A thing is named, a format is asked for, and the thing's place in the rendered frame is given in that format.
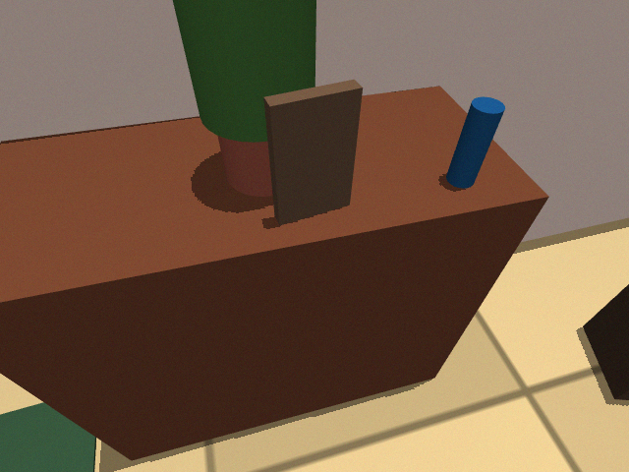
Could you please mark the potted plant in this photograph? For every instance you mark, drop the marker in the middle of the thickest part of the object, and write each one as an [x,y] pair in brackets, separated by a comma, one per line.
[238,52]

